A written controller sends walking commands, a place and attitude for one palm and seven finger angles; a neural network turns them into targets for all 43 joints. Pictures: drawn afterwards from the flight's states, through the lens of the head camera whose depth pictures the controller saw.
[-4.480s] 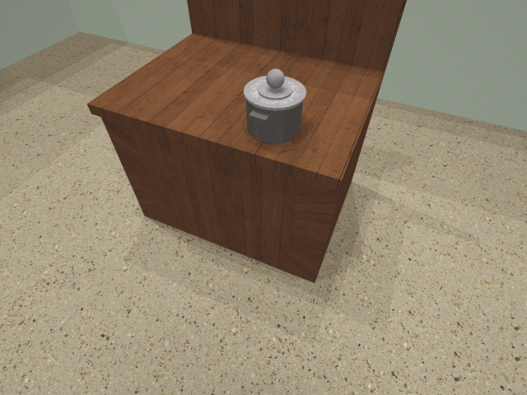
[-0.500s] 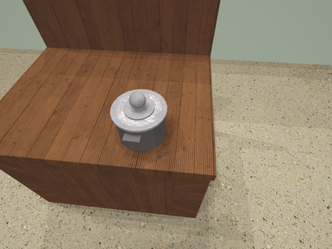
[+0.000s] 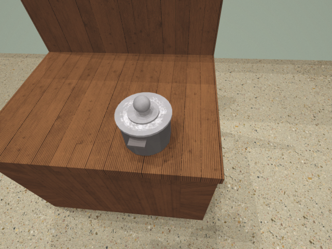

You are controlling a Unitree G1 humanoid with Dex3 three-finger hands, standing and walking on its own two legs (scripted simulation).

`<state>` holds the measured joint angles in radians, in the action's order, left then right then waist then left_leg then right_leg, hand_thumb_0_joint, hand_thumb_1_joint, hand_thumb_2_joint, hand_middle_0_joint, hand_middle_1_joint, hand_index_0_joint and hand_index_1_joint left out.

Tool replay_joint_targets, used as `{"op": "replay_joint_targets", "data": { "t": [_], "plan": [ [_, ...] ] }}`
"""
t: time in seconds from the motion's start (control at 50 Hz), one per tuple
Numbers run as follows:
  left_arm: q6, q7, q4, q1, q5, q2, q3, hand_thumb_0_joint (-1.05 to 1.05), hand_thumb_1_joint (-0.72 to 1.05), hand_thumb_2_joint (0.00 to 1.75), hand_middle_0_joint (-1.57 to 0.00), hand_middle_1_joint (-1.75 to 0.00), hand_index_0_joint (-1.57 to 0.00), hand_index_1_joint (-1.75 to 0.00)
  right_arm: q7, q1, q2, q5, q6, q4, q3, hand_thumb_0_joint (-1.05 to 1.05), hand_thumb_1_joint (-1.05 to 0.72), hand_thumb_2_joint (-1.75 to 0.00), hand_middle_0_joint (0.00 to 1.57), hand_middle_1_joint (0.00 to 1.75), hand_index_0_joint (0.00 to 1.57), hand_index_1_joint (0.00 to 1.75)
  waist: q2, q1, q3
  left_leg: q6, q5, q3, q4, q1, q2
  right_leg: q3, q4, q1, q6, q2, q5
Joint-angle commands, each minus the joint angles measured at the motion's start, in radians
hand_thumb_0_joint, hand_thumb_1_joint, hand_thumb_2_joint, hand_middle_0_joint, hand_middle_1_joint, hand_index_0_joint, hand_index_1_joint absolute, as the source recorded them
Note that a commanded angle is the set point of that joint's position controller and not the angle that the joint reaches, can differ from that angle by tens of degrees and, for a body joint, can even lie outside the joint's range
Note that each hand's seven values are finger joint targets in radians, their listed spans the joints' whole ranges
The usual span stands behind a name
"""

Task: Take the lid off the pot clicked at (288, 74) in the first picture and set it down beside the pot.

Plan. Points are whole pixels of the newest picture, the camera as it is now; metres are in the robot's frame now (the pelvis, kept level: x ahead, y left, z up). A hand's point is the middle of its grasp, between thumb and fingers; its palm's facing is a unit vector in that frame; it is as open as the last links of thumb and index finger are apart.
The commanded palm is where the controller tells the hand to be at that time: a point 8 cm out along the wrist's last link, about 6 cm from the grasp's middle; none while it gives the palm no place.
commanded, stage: look again from close up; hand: left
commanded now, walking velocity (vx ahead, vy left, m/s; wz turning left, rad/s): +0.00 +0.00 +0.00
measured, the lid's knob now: (141, 103) +0.49 +0.11 +0.05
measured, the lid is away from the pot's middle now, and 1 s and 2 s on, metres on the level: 0.00 0.00 0.00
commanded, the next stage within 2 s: lift the closed hand beside the body in 0.66 s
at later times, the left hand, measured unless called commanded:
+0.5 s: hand out of the picture +0.01 +0.17 -0.16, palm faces +0.01 -0.96 -0.27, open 7.4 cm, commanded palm none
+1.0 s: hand out of the picture +0.11 +0.17 -0.09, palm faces +0.17 -0.94 -0.29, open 6.2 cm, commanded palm +0.06 +0.22 -0.06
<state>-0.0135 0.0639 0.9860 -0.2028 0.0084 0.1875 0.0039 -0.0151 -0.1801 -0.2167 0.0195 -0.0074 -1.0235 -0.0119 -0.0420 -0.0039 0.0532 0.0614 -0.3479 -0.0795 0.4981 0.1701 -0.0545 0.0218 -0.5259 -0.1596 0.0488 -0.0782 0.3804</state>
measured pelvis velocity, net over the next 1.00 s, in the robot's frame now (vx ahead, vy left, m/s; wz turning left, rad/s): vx -0.04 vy -0.03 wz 0.02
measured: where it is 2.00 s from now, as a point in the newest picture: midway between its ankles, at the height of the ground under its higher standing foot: outside the picture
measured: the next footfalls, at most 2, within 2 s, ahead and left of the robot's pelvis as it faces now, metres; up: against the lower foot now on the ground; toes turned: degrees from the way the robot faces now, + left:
none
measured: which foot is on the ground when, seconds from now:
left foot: down 0.00-1.00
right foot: down 0.00-1.00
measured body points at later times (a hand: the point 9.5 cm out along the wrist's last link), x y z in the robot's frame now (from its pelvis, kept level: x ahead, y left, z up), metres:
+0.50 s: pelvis -0.01 -0.02 +0.00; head +0.02 -0.03 +0.45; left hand +0.01 +0.22 -0.14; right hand +0.03 -0.25 -0.16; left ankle -0.05 +0.08 -0.73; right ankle -0.07 -0.15 -0.73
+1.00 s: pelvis -0.04 -0.03 +0.01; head -0.05 -0.05 +0.46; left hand +0.10 +0.22 -0.06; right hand +0.10 -0.28 -0.10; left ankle -0.05 +0.08 -0.73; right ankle -0.07 -0.15 -0.73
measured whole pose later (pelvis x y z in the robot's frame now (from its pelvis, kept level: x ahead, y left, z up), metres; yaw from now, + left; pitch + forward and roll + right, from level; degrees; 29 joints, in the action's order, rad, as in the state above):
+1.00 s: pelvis -0.04 -0.03 +0.01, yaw +1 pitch +0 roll +1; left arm -0.01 0.09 0.49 -0.32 0.01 0.16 -0.07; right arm 0.00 -0.19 -0.23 -0.02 0.15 -0.81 -0.03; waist -0.02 0.01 -0.04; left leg 0.02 -0.26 -0.05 0.46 0.21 -0.01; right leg 0.05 -0.49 -0.19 0.00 -0.04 0.30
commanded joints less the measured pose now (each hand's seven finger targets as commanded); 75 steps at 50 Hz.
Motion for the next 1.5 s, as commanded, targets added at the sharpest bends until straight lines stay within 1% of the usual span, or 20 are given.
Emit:
{"op": "replay_joint_targets", "data": {
  "t": [0.0, 0.16, 0.72, 0.74, 0.76, 0.78, 0.8, 0.82, 0.88, 0.92, 0.94, 0.98, 1.02, 1.06, 1.12, 1.24, 1.32, 1.36, 1.42, 1.48],
  "plan": [
    [0.02, 0.005, -0.038, -0.061, 0.004, 0.146, -0.031, 0.0, 0.9, 0.9, -0.2, -0.3, -0.2, -0.3, -0.007, -0.039, -0.11, -0.004, 0.015, 0.049, -0.02, 0.0, -0.9, -0.9, 0.2, 0.3, 0.2, 0.3, 0.04, -0.002, -0.097, -0.014, 0.581, 0.131, -0.047, -0.103, 0.152, -0.02, 0.023, -0.012, -0.064, -0.043, -0.425],
    [0.023, 0.002, -0.014, -0.081, 0.005, 0.142, -0.027, 0.0, 0.9, 0.9, -0.2, -0.3, -0.2, -0.3, -0.005, -0.039, -0.097, -0.006, 0.013, 0.024, -0.017, 0.0, -0.9, -0.9, 0.2, 0.3, 0.2, 0.3, 0.037, 0.0, -0.053, -0.016, 0.459, 0.117, -0.058, -0.085, 0.144, -0.049, 0.059, -0.034, -0.07, -0.055, -0.403],
    [0.03, -0.006, 0.029, -0.112, 0.006, 0.124, -0.026, 0.0, 0.9, 0.9, -0.2, -0.3, -0.2, -0.3, -0.007, -0.088, -0.055, -0.012, 0.016, -0.033, -0.011, 0.0, -0.9, -0.9, 0.2, 0.3, 0.2, 0.3, 0.044, -0.001, -0.037, -0.02, 0.366, 0.108, -0.081, -0.064, 0.155, -0.068, 0.1, -0.046, -0.075, -0.052, -0.356],
    [0.054, 0.02, 0.064, -0.18, 0.018, 0.108, -0.021, 0.0, 0.9, 0.9, -0.2, -0.3, -0.2, -0.3, -0.004, -0.037, -0.088, -0.015, 0.028, 0.032, -0.015, 0.0, -0.9, -0.9, 0.2, 0.3, 0.2, 0.3, 0.253, -0.016, -0.004, -0.045, 0.461, 0.093, 0.109, 0.053, 0.173, -0.1, 0.101, -0.018, -0.049, -0.069, -0.723],
    [0.197, 0.025, -1.009, 0.438, -0.083, 0.283, -0.109, 0.0, 0.9, 0.9, -0.24, -0.35, -0.24, -0.35, -0.006, -0.039, -0.191, -0.076, 0.194, 0.308, -0.022, 0.0, -0.9, -0.9, 0.2, 0.3, 0.2, 0.3, 0.096, -0.024, -0.442, -0.048, 0.597, 0.116, -0.069, -0.176, 0.078, -0.028, 0.025, 0.124, -0.078, -0.005, -0.75],
    [0.125, 0.055, -0.839, 0.059, -0.013, 0.269, -0.124, 0.0, 0.9, 0.9, -0.29, -0.4, -0.29, -0.4, -0.047, -0.004, -0.148, -0.064, 0.26, 0.278, 0.0, 0.0, -0.9, -0.9, 0.2, 0.3, 0.2, 0.3, -0.163, -0.036, -0.439, -0.04, 0.781, 0.118, -0.075, -0.292, 0.105, -0.032, -0.001, 0.047, -0.089, 0.041, -0.599],
    [0.061, 0.082, -0.788, 0.01, -0.039, 0.238, -0.105, 0.0, 0.9, 0.9, -0.33, -0.44, -0.33, -0.44, -0.044, 0.001, -0.161, -0.059, 0.263, 0.212, -0.003, 0.0, -0.9, -0.9, 0.2, 0.3, 0.2, 0.3, -0.184, -0.041, -0.389, -0.067, 0.75, 0.121, -0.05, -0.254, 0.111, 0.016, 0.025, 0.0, -0.077, 0.039, -0.429],
    [0.001, 0.081, -0.723, -0.121, -0.034, 0.103, -0.047, 0.0, 0.9, 0.9, -0.38, -0.49, -0.38, -0.49, -0.038, -0.003, -0.14, -0.068, 0.268, 0.228, -0.006, 0.0, -0.9, -0.9, 0.2, 0.3, 0.2, 0.3, -0.155, -0.023, -0.311, -0.069, 0.755, 0.113, -0.066, -0.238, 0.107, 0.03, 0.065, -0.008, -0.074, 0.046, -0.418],
    [-0.042, 0.056, -0.424, -0.333, 0.016, -0.002, -0.057, 0.0, 0.9, 0.9, -0.51, -0.64, -0.51, -0.64, -0.005, 0.016, -0.13, -0.035, 0.241, 0.289, -0.05, 0.0, -0.9, -0.9, 0.2, 0.3, 0.2, 0.3, 0.129, -0.027, -0.042, -0.05, 0.63, 0.103, -0.065, -0.019, 0.086, 0.083, 0.092, -0.079, -0.054, 0.059, -0.444],
    [-0.027, 0.023, -0.385, -0.459, 0.018, 0.007, -0.088, 0.0, 0.9, 0.9, -0.6, -0.73, -0.6, -0.73, 0.015, 0.055, -0.132, -0.037, 0.193, 0.345, -0.069, 0.0, -0.9, -0.9, 0.2, 0.3, 0.2, 0.3, 0.26, -0.045, 0.019, -0.05, 0.483, 0.075, -0.062, 0.08, 0.073, 0.087, 0.087, -0.085, -0.056, 0.061, -0.425],
    [-0.006, 0.009, -0.445, -0.462, 0.011, 0.039, -0.118, 0.0, 0.9, 0.9, -0.64, -0.78, -0.64, -0.78, 0.02, 0.078, -0.13, -0.04, 0.184, 0.384, -0.071, 0.0, -0.9, -0.9, 0.2, 0.3, 0.2, 0.3, 0.243, -0.053, 0.028, -0.053, 0.401, 0.068, -0.069, 0.105, 0.064, 0.078, 0.089, -0.076, -0.06, 0.056, -0.377],
    [0.052, -0.002, -0.688, -0.373, -0.014, 0.121, -0.158, 0.0, 0.9, 0.9, -0.73, -0.88, -0.73, -0.88, 0.016, 0.095, -0.132, -0.046, 0.184, 0.472, -0.055, 0.0, -0.9, -0.9, 0.2, 0.3, 0.2, 0.3, 0.132, -0.056, -0.036, -0.052, 0.294, 0.056, -0.083, 0.078, 0.049, 0.054, 0.105, -0.05, -0.065, 0.05, -0.285],
    [0.093, 0.009, -0.856, -0.205, -0.025, 0.198, -0.193, 0.0, 0.9, 0.9, -0.82, -0.97, -0.82, -0.97, -0.004, 0.096, -0.127, -0.047, 0.186, 0.532, -0.037, 0.0, -0.9, -0.9, 0.2, 0.3, 0.2, 0.3, 0.017, -0.032, -0.078, -0.051, 0.199, 0.049, -0.086, 0.043, 0.043, 0.034, 0.127, -0.062, -0.061, 0.049, -0.202],
    [0.108, 0.025, -0.872, -0.095, -0.026, 0.194, -0.188, 0.0, 0.9, 0.9, -0.9, -1.07, -0.9, -1.07, -0.025, 0.082, -0.112, -0.046, 0.182, 0.548, -0.027, 0.0, -0.9, -0.9, 0.2, 0.3, 0.2, 0.3, -0.038, -0.007, -0.068, -0.046, 0.115, 0.046, -0.085, 0.033, 0.038, 0.021, 0.144, -0.099, -0.062, 0.057, -0.122],
    [0.113, 0.027, -0.794, -0.031, -0.025, 0.135, -0.132, 0.0, 0.9, 0.9, -1.04, -1.21, -1.04, -1.21, -0.044, 0.065, -0.113, -0.051, 0.167, 0.56, -0.021, 0.0, -0.9, -0.9, 0.2, 0.3, 0.2, 0.3, 0.03, 0.031, -0.01, -0.036, 0.01, 0.045, -0.066, 0.054, 0.027, 0.013, 0.18, -0.175, -0.055, 0.065, -0.014],
    [0.129, 0.023, -0.906, -0.162, -0.037, 0.149, -0.135, 0.0, 0.9, 0.9, -1.3, -1.5, -1.3, -1.5, -0.058, 0.057, -0.113, -0.044, 0.188, 0.593, -0.013, 0.0, -0.9, -0.9, 0.2, 0.3, 0.2, 0.3, -0.044, -0.01, -0.13, -0.034, 0.024, 0.058, -0.071, 0.009, 0.026, 0.017, 0.164, -0.108, -0.067, 0.067, -0.031],
    [0.123, 0.029, -0.787, -0.2, -0.026, 0.163, -0.168, 0.0, 0.9, 0.9, -1.3, -1.5, -1.3, -1.5, -0.062, 0.07, -0.117, -0.044, 0.179, 0.572, -0.009, 0.0, -0.9, -0.9, 0.2, 0.3, 0.2, 0.3, 0.099, -0.001, 0.0, -0.029, 0.016, 0.065, -0.057, 0.092, 0.027, 0.023, 0.175, -0.158, -0.059, 0.069, -0.002],
    [0.13, 0.026, -0.817, -0.228, -0.026, 0.168, -0.176, 0.0, 0.9, 0.9, -1.3, -1.5, -1.3, -1.5, -0.062, 0.08, -0.118, -0.044, 0.185, 0.574, -0.011, 0.0, -0.9, -0.9, 0.2, 0.3, 0.2, 0.3, 0.075, -0.015, -0.023, -0.027, 0.039, 0.062, -0.053, 0.083, 0.029, 0.02, 0.165, -0.144, -0.061, 0.065, -0.022],
    [0.133, 0.031, -0.949, -0.28, -0.023, 0.197, -0.2, 0.0, 0.9, 0.9, -1.3, -1.5, -1.3, -1.5, -0.061, 0.073, -0.109, -0.036, 0.207, 0.578, -0.009, 0.0, -0.9, -0.9, 0.2, 0.3, 0.2, 0.3, -0.056, -0.041, -0.14, -0.034, 0.114, 0.067, -0.059, 0.036, 0.033, 0.026, 0.125, -0.076, -0.072, 0.063, -0.11],
    [0.117, 0.038, -0.965, -0.32, -0.018, 0.17, -0.18, 0.0, 0.9, 0.9, -1.3, -1.5, -1.3, -1.5, -0.06, 0.069, -0.106, -0.032, 0.22, 0.564, -0.01, 0.0, -0.9, -0.9, 0.2, 0.3, 0.2, 0.3, 0.003, -0.034, -0.154, -0.03, 0.187, 0.075, -0.046, 0.03, 0.041, 0.036, 0.1, -0.075, -0.067, 0.066, -0.188]
  ]
}}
